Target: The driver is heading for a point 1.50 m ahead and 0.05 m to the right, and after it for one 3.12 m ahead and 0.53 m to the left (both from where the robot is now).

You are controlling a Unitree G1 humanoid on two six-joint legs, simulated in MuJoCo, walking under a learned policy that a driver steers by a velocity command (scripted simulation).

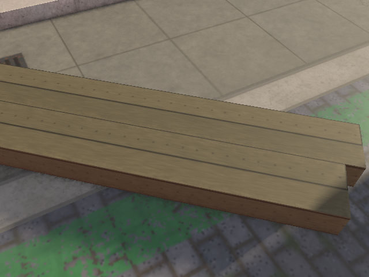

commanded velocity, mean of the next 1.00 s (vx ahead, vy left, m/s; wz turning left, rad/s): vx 0.24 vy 0.00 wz -0.27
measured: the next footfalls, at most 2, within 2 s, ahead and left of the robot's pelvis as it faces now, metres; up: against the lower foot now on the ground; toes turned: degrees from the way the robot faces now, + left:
right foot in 0.26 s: +0.32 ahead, -0.18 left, +0.00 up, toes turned -14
left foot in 0.72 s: +0.42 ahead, +0.00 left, +0.00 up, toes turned -11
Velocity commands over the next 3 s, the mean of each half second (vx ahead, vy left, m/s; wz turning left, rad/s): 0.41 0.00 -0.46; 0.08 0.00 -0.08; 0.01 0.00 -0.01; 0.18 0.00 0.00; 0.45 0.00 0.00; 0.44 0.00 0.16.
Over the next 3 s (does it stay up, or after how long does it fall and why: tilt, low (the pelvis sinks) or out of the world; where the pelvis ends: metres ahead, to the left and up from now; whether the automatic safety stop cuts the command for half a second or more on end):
stays up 0.88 -0.20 0.13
